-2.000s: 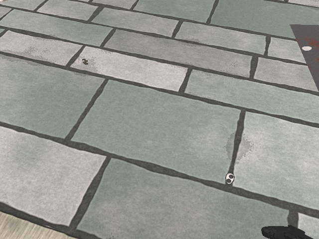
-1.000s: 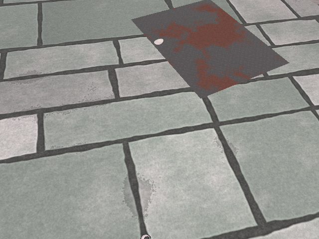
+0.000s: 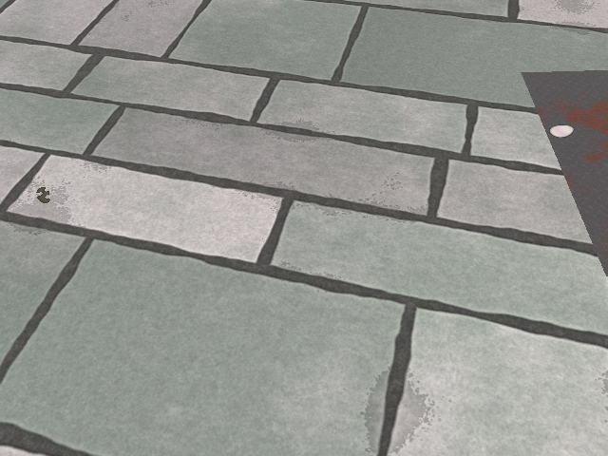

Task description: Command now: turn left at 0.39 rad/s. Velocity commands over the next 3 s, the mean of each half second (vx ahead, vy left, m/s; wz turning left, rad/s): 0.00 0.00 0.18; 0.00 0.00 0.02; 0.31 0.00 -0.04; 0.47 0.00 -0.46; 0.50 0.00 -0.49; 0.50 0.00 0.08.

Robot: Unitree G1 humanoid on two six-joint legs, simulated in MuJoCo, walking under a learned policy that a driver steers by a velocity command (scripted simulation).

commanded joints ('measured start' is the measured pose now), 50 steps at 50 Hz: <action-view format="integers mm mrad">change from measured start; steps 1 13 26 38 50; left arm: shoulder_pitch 128 62 84 100 131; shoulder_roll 207 112 40 43 41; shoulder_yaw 55 -12 -24 -11 -6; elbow -49 -26 10 68 168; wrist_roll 47 13 2 -5 -14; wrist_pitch -9 5 -11 -7 -6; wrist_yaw -10 -6 -32 -11 -1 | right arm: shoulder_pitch -31 -43 46 72 106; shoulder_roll -115 -12 -9 3 21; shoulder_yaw -37 7 0 1 0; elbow -101 -22 65 138 250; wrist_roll -7 -11 -28 -24 -20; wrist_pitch -50 -47 -60 -73 -67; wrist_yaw -1 21 15 3 -12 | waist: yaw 60 62 36 39 34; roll -269 -218 7 -33 -43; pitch -84 13 -3 16 19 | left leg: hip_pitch -353 77 222 222 251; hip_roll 9 177 221 207 183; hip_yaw -6 203 122 135 173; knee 388 81 -118 -116 -123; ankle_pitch -379 -91 156 176 87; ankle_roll -54 -121 -48 -55 -67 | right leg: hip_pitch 269 46 98 135 154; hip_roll -453 -205 -77 -74 -71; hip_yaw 524 155 -4 -14 -12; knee -230 -246 -76 -62 -99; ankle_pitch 110 -88 108 157 77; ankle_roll -280 -197 -48 -33 -42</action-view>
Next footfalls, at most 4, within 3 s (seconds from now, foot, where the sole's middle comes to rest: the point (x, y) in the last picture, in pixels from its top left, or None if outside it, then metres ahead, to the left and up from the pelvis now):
0.34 left None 0.05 0.13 -0.77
1.30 left None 0.15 0.14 -0.77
1.80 right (358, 448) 0.51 -0.07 -0.77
2.28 left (302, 320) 0.83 0.04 -0.77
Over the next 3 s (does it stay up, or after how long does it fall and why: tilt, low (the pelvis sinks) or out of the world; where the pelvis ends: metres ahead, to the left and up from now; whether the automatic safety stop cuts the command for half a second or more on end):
stays up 0.94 -0.21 0.02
